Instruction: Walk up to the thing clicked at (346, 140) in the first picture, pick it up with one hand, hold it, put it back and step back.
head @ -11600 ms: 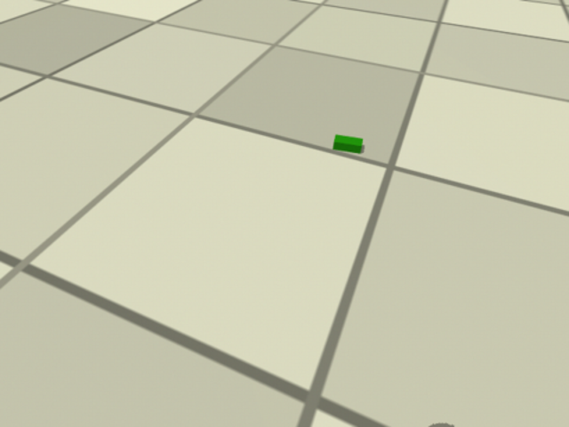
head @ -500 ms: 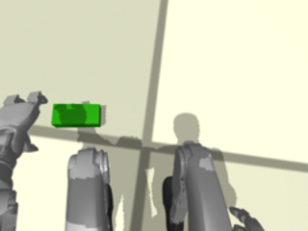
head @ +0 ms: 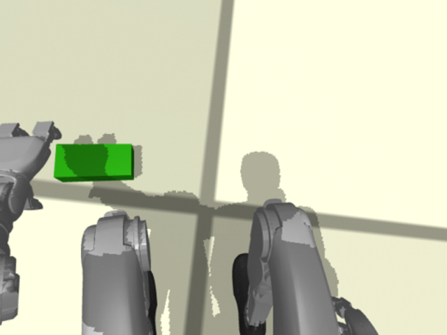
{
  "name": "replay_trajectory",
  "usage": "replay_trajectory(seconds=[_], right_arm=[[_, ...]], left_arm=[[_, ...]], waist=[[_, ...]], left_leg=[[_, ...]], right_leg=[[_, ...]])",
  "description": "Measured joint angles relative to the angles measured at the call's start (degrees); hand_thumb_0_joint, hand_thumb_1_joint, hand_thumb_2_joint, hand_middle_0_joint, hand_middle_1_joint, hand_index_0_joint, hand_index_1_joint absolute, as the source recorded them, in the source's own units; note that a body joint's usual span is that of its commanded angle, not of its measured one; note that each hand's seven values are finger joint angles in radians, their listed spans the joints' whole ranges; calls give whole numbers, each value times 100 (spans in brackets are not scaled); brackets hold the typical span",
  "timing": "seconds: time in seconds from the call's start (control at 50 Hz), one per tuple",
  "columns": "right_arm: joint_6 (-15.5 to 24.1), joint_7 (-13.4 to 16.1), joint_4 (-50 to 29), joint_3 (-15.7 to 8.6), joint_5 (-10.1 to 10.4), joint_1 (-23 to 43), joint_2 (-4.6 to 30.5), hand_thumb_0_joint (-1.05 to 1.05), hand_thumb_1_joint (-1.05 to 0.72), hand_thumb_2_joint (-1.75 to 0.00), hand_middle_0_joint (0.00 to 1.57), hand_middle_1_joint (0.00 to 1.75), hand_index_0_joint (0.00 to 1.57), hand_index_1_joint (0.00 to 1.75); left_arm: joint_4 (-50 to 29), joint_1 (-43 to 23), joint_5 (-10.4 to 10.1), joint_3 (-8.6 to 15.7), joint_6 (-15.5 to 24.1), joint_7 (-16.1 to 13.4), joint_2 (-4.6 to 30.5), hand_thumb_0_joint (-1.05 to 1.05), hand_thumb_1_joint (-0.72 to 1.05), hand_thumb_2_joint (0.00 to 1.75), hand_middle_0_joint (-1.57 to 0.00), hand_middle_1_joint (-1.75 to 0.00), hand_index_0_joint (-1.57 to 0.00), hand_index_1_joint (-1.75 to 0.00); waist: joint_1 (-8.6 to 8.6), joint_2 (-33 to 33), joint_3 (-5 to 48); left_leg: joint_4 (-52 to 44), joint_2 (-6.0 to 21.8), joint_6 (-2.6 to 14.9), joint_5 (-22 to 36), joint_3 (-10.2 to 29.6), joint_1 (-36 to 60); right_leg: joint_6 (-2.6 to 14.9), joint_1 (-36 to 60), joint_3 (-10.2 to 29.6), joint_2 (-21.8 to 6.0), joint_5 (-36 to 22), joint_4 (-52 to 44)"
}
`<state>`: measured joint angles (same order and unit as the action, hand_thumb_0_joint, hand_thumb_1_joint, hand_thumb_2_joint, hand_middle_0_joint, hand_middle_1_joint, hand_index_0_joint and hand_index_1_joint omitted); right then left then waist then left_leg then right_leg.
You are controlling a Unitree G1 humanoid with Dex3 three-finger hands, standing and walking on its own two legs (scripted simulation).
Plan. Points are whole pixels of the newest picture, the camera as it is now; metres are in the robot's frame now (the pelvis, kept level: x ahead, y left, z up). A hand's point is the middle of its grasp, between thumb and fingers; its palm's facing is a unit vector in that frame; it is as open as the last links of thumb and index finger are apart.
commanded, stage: rise first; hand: left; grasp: from above
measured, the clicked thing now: (97, 163) +0.47 +0.25 -0.31
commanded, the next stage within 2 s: approach in 0.50 s
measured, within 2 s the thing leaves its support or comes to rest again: neither
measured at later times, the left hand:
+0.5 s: hand (41, 171) +0.41 +0.32 -0.18, palm faces -0.45 -0.04 -0.89, open 14.2 cm
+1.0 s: hand (90, 145) +0.47 +0.24 -0.20, palm faces -0.39 -0.01 -0.92, open 14.1 cm
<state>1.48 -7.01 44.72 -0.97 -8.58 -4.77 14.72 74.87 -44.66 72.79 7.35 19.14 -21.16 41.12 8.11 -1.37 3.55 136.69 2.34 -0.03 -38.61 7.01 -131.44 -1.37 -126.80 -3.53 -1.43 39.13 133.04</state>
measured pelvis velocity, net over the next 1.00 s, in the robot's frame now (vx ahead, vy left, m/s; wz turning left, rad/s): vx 0.00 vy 0.00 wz -0.02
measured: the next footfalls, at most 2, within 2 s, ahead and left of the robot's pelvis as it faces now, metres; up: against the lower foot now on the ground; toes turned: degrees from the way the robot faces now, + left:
none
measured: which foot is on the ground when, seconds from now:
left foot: down 0.00-1.00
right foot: down 0.00-1.00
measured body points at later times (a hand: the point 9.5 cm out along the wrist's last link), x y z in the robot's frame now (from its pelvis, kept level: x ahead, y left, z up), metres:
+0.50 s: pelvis +0.00 +0.00 -0.01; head +0.24 +0.06 +0.37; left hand +0.43 +0.32 -0.13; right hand +0.09 -0.28 -0.13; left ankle +0.08 +0.13 -0.30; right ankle +0.10 -0.13 -0.30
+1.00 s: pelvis +0.00 +0.00 -0.02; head +0.24 +0.06 +0.36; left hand +0.49 +0.24 -0.14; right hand +0.06 -0.28 -0.12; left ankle +0.08 +0.13 -0.30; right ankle +0.10 -0.13 -0.30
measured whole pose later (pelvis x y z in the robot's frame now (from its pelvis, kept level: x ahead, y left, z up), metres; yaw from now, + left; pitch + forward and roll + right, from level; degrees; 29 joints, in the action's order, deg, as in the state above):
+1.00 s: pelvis +0.00 +0.00 -0.02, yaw -1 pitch +33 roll -7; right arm 4.2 -8.0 44.4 2.7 -11.1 -5.7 15.2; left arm 86.6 -56.2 77.7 4.0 12.5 -30.6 38.8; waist 15.6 -1.6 2.1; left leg 140.3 2.5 -0.7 -39.2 8.3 -134.8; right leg -1.2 -130.6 -4.2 -0.6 38.9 136.1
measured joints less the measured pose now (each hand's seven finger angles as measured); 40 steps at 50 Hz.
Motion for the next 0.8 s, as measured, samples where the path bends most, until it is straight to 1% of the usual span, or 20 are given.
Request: replay_trajectory(seconds=[0.24,0.32,0.46,0.62,0.7,0.8], right_arm=[[-37,-24,28,-14,-80,-8,20,1,-91,-90,20,30,21,30],[-32,-31,39,6,-108,-12,28,1,-91,-90,20,30,21,30],[16,-45,45,46,-151,1,30,0,-91,-90,20,30,21,30],[55,-63,61,78,-173,-15,30,0,-91,-90,20,30,21,30],[78,-76,67,101,-181,-30,30,0,-91,-90,20,30,21,30],[142,-85,96,144,-190,-49,24,0,-91,-89,20,30,21,30]], left_arm=[[82,-33,234,76,52,-247,70,0,-54,101,-8,-99,-8,-99],[192,-77,275,87,54,-329,86,0,-54,101,-8,-99,-8,-99],[347,-161,294,116,-9,-425,123,0,-54,101,-8,-100,-8,-100],[400,-204,272,97,-61,-430,132,0,-53,101,-7,-101,-8,-101],[485,-270,275,-18,-80,-425,143,0,-54,101,-8,-101,-8,-101],[594,-469,294,-342,-122,-502,46,0,-53,100,-8,-102,-8,-102]], waist=[[76,-29,-46],[104,-35,-38],[150,-37,-77],[190,-40,-102],[218,-45,-106],[279,-74,-117]], left_leg=[[147,6,-20,-75,26,-104],[180,3,-30,-88,32,-131],[232,-3,-42,-88,58,-174],[279,-11,-42,-92,72,-208],[299,-16,-43,-94,75,-230],[314,-21,-47,-88,71,-256]], right_leg=[[2,-118,-4,21,56,142],[8,-152,-5,23,68,178],[16,-195,-23,27,64,224],[9,-217,-30,29,67,261],[7,-236,-30,29,70,279],[4,-264,-23,28,67,298]])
